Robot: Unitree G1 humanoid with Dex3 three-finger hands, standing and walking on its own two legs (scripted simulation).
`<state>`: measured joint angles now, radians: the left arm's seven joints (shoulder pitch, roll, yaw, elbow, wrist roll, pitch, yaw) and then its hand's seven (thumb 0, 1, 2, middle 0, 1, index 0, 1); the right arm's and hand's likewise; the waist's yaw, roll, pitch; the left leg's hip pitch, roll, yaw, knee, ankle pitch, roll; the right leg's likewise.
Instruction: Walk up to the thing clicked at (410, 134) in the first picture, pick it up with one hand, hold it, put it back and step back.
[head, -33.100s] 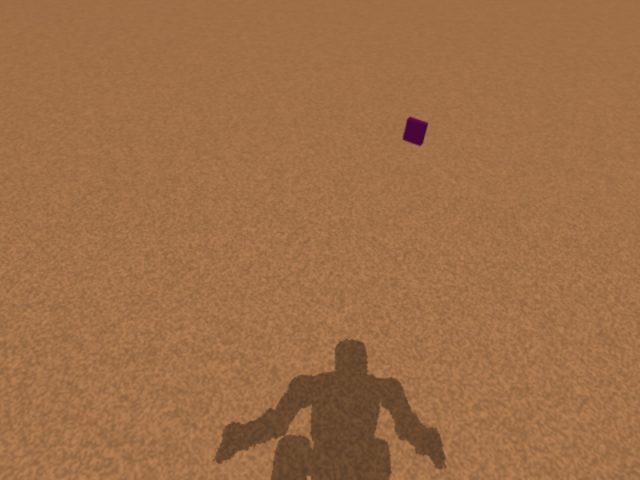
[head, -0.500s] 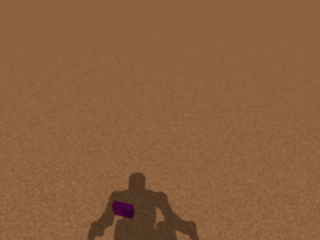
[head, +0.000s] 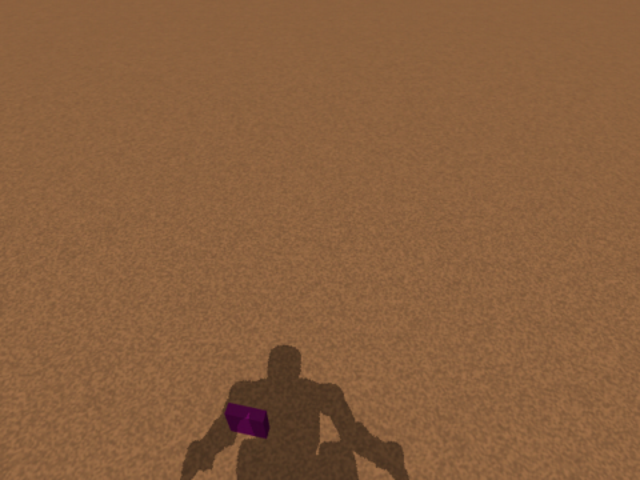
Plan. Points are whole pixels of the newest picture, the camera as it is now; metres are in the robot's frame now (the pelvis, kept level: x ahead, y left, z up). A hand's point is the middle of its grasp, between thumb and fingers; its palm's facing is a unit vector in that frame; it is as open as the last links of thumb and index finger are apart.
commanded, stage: stand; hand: left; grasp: from above
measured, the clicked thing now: (248, 421) +0.47 +0.21 -0.71
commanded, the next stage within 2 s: step back in 1.44 s
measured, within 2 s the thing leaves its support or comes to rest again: neither
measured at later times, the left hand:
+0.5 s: hand out of the picture +0.08 +0.23 -0.16, palm faces +0.01 -0.94 -0.33, open 7.4 cm
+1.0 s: hand out of the picture +0.09 +0.23 -0.15, palm faces +0.00 -0.94 -0.34, open 7.4 cm
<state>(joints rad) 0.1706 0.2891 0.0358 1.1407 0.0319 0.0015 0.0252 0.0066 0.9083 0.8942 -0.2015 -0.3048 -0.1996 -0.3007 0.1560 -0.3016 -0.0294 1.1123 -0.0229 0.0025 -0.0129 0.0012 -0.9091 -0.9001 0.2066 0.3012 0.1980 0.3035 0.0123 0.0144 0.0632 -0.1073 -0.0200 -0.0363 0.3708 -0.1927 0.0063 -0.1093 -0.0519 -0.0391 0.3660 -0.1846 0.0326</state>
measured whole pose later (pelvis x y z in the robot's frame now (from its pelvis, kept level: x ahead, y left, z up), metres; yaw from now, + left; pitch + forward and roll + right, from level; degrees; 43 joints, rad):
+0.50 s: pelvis +0.01 -0.01 +0.00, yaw +0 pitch -3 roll +0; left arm 0.10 0.30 0.04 1.15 0.03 0.00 0.01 0.01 0.91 0.89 -0.20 -0.30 -0.20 -0.30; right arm 0.13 -0.32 -0.01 1.13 -0.02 0.00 -0.01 0.00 -0.91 -0.90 0.21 0.30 0.20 0.30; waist 0.00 0.01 0.06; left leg -0.09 0.01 -0.04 0.34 -0.18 -0.02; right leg -0.10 -0.03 -0.04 0.33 -0.18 0.01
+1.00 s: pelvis +0.01 -0.02 +0.00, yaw -1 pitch -3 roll +0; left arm 0.11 0.32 0.02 1.14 0.02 -0.01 0.01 0.01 0.91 0.89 -0.20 -0.30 -0.20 -0.30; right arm 0.12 -0.33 -0.01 1.14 -0.02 0.00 0.00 0.00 -0.91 -0.90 0.21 0.30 0.20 0.30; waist 0.00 0.01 0.05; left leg -0.09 0.02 -0.04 0.32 -0.18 -0.03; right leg -0.10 -0.02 -0.04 0.33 -0.18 0.00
